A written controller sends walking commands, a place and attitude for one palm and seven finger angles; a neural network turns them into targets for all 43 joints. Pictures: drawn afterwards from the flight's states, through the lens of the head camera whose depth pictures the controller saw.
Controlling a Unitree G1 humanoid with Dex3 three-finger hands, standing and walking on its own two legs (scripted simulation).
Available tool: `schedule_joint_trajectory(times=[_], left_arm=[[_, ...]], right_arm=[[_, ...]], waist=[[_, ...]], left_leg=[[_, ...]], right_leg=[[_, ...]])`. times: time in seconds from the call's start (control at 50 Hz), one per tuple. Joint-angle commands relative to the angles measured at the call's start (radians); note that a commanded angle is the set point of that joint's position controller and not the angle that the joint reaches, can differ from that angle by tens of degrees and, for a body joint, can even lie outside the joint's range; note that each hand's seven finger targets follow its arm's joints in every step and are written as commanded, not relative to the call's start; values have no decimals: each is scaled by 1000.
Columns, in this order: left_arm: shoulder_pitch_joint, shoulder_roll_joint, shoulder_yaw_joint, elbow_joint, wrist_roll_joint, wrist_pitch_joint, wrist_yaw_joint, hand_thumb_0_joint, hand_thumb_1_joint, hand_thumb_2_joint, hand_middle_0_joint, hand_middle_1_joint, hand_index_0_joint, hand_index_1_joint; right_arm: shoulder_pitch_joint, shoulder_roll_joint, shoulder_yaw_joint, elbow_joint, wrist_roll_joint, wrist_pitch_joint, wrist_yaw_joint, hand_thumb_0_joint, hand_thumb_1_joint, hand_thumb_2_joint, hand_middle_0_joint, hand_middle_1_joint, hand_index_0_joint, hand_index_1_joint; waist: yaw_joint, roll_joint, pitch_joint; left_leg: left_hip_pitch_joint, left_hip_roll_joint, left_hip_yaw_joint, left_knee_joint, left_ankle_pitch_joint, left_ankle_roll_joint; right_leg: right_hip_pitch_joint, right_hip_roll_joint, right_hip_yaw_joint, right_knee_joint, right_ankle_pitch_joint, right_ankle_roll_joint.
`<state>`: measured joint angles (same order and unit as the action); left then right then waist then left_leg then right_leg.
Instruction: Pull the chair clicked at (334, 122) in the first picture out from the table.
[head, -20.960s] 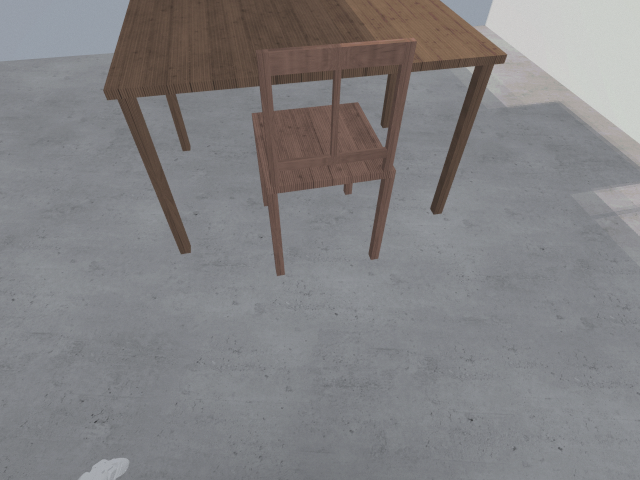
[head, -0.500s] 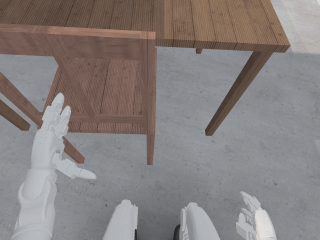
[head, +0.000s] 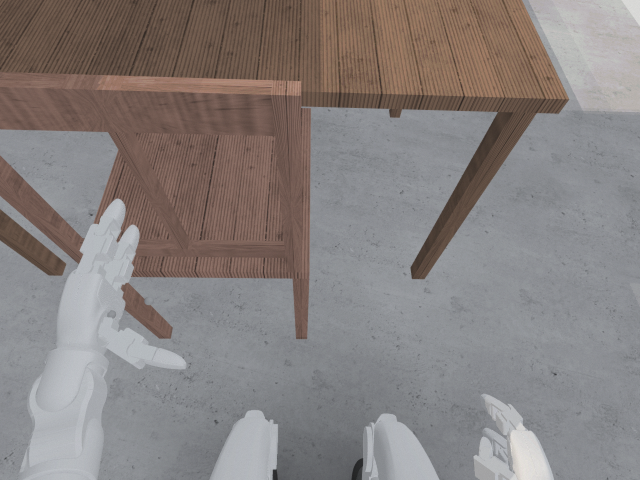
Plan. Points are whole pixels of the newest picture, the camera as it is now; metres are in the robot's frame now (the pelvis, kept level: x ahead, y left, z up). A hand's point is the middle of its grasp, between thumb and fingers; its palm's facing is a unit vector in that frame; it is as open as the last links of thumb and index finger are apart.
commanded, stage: aim the fingers beside a spindle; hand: left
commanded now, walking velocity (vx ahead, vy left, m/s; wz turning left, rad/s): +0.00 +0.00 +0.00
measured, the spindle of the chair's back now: (157, 197) +0.47 +0.24 +0.01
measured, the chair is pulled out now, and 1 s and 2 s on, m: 0.00 0.00 0.00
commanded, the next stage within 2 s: push the fingers through the gap in 1.40 s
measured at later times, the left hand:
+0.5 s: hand (154, 311) +0.31 +0.21 +0.01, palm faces +0.03 -1.00 -0.04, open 16.9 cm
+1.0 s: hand (141, 293) +0.32 +0.22 +0.03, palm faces +0.05 -1.00 -0.08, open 16.9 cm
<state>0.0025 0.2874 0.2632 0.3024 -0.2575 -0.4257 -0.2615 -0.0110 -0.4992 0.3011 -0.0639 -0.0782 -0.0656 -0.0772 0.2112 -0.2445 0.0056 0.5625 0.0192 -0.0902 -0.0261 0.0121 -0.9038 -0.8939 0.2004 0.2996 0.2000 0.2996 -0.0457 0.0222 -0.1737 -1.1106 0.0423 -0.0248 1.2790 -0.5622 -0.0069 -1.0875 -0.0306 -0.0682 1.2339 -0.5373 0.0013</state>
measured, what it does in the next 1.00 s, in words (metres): stands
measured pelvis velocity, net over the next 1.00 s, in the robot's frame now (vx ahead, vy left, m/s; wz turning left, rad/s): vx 0.00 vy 0.00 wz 0.00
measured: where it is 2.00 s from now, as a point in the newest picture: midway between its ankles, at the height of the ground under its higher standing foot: outside the picture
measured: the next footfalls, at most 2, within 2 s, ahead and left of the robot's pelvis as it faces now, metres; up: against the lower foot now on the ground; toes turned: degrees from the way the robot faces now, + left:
none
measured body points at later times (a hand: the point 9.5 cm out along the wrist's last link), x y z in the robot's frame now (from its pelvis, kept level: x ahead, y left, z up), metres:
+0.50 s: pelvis +0.00 +0.00 +0.00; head +0.11 +0.01 +0.43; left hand +0.30 +0.26 +0.02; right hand +0.16 -0.25 -0.10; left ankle +0.02 +0.12 -0.62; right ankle +0.02 -0.13 -0.62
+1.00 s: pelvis +0.00 +0.00 +0.00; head +0.11 +0.02 +0.43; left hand +0.31 +0.27 +0.04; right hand +0.16 -0.24 -0.10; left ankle +0.02 +0.12 -0.62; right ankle +0.02 -0.13 -0.62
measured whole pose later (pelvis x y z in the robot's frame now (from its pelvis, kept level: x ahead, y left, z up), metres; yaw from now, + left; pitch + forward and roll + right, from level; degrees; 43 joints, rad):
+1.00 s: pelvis +0.00 +0.00 +0.00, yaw +0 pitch +22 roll -2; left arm -0.04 0.30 0.28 0.33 -0.24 -0.44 -0.24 -0.01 -0.50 0.30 -0.07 -0.08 -0.07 -0.08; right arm 0.20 -0.24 0.02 0.56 0.01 -0.09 -0.03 0.01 -0.90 -0.89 0.20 0.30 0.20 0.30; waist -0.05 0.02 -0.18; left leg -1.12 0.04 -0.03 1.29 -0.56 0.00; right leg -1.09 -0.03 -0.07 1.24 -0.54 0.00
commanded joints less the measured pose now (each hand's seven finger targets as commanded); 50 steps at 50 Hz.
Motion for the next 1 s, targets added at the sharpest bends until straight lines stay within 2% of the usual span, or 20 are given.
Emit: schedule_joint_trajectory(times=[0.0, 0.12, 0.16, 0.24, 0.3, 0.36, 0.42, 0.46, 0.52, 0.58, 0.62, 0.68, 0.72, 0.74, 0.78, 0.8, 0.82, 0.88, 0.92, 0.98], left_arm=[[-92, 117, 43, -127, -22, -33, -13, 0, -500, 300, -60, -80, -60, -80], [-209, 208, 84, -329, -12, -137, 16, 0, -500, 300, -60, -80, -60, -80], [-184, 183, 62, -322, -7, -138, 19, 0, -500, 300, -60, -80, -60, -80], [-118, 130, 35, -152, -7, -65, -1, 0, -500, 300, -60, -80, -60, -80], [-97, 114, 38, -61, -17, -14, -21, 0, -500, 300, -60, -80, -60, -80], [-123, 153, 75, -122, -25, -25, -18, 0, -500, 300, -60, -80, -60, -80], [-191, 207, 96, -292, -22, -90, 5, 0, -500, 300, -60, -80, -60, -80], [-162, 227, 117, -348, -24, -122, 22, 0, -500, 300, -60, -80, -60, -80], [-118, 200, 100, -285, -20, -120, 24, 0, -500, 300, -60, -80, -60, -80], [-69, 138, 68, -109, -20, -66, -8, 0, -500, 300, -60, -80, -60, -80], [-80, 115, 46, -30, -26, -34, -37, 0, -500, 300, -60, -80, -60, -80], [-136, 98, 11, -97, -34, -32, -60, 0, -500, 300, -60, -80, -60, -80], [-208, 142, 27, -213, -32, -68, -46, 0, -500, 300, -60, -80, -60, -80], [-227, 167, 41, -295, -28, -91, -32, 0, -500, 300, -60, -80, -60, -80], [-204, 216, 82, -373, -22, -122, 5, 0, -500, 300, -60, -80, -60, -80], [-188, 201, 66, -393, -15, -132, 22, 0, -500, 300, -60, -80, -60, -80], [-157, 232, 103, -375, -12, -128, 42, 0, -500, 300, -60, -80, -60, -80], [-99, 206, 116, -200, 4, -85, 60, 0, -500, 300, -60, -80, -60, -80], [-96, 163, 94, -55, 4, -43, 42, 0, -500, 300, -60, -80, -60, -80], [-116, 136, 71, 25, -17, -4, -14, 0, -500, 300, -60, -80, -60, -80]], right_arm=[[11, -161, -66, -133, 5, -43, -11, 0, -900, -900, 200, 300, 200, 300], [6, -150, -64, -128, -11, -66, -24, 0, -900, -900, 200, 300, 200, 300], [4, -145, -62, -118, -12, -69, -23, 0, -900, -900, 200, 300, 200, 300], [11, -157, -61, -106, -4, -57, -19, 0, -900, -900, 200, 300, 200, 300], [9, -162, -61, -120, 4, -43, -17, 0, -900, -900, 200, 300, 200, 300], [3, -159, -62, -141, 4, -41, -15, 0, -900, -900, 200, 300, 200, 300], [-4, -149, -61, -148, -4, -52, -19, 0, -900, -900, 200, 300, 200, 300], [-1, -140, -61, -142, -9, -58, -20, 0, -900, -900, 200, 300, 200, 300], [7, -142, -60, -119, -10, -60, -20, 0, -900, -900, 200, 300, 200, 300], [11, -154, -61, -105, -1, -49, -18, 0, -900, -900, 200, 300, 200, 300], [15, -163, -59, -106, 7, -46, -19, 0, -900, -900, 200, 300, 200, 300], [6, -167, -62, -129, 8, -53, -20, 0, -900, -900, 200, 300, 200, 300], [2, -165, -65, -135, 4, -64, -26, 0, -900, -900, 200, 300, 200, 300], [5, -162, -68, -137, -1, -69, -27, 0, -900, -900, 200, 300, 200, 300], [10, -153, -67, -129, -8, -77, -27, 0, -900, -900, 200, 300, 200, 300], [5, -147, -64, -127, -11, -79, -25, 0, -900, -900, 200, 300, 200, 300], [9, -151, -64, -121, -15, -76, -24, 0, -900, -900, 200, 300, 200, 300], [2, -145, -58, -109, -12, -52, -16, 0, -900, -900, 200, 300, 200, 300], [5, -151, -57, -104, -7, -36, -14, 0, -900, -900, 200, 300, 200, 300], [7, -166, -54, -124, 6, -21, -15, 0, -900, -900, 200, 300, 200, 300]], waist=[[-11, -17, -284], [2, 92, -404], [0, 122, -407], [-15, 45, -317], [-8, -5, -275], [10, -2, -333], [18, 74, -413], [24, 97, -442], [1, 63, -387], [-18, -2, -276], [-23, -8, -218], [-15, 18, -282], [-11, 50, -347], [2, 88, -417], [18, 127, -460], [20, 150, -456], [21, 119, -456], [8, 52, -333], [-7, 4, -254], [-10, -30, -230]], left_leg=[[176, -39, -4, -158, 240, 28], [280, -33, -11, -154, 318, 28], [310, -33, -14, -159, 342, 25], [236, -34, -17, -162, 276, 24], [162, -42, -7, -158, 212, 26], [176, -43, -1, -153, 245, 30], [248, -37, -3, -154, 319, 29], [295, -35, -1, -161, 352, 27], [264, -33, -9, -160, 344, 28], [174, -39, -5, -156, 244, 26], [140, -41, -6, -157, 187, 27], [169, -44, -7, -153, 194, 31], [223, -37, -15, -152, 241, 32], [285, -33, -18, -158, 292, 29], [355, -28, -22, -168, 371, 22], [374, -29, -24, -175, 395, 18], [360, -27, -30, -172, 401, 20], [244, -33, -17, -172, 312, 19], [167, -40, -10, -165, 226, 22], [117, -47, 1, -159, 165, 25]], right_leg=[[204, 37, 18, -155, 211, -13], [217, 39, 27, -134, 237, -23], [207, 35, 24, -137, 249, -24], [179, 38, 13, -147, 213, -19], [196, 36, 21, -160, 180, -15], [239, 34, 30, -152, 214, -17], [258, 36, 32, -134, 266, -21], [274, 37, 36, -144, 284, -21], [253, 40, 25, -145, 278, -19], [210, 42, 24, -160, 210, -12], [176, 41, 24, -173, 153, -16], [187, 34, 27, -164, 156, -18], [190, 37, 25, -147, 184, -22], [201, 35, 24, -141, 213, -24], [214, 35, 20, -136, 254, -28], [207, 34, 16, -133, 260, -29], [209, 37, 13, -130, 262, -27], [208, 39, 12, -139, 231, -20], [183, 42, 15, -155, 176, -17], [191, 39, 26, -172, 135, -15]])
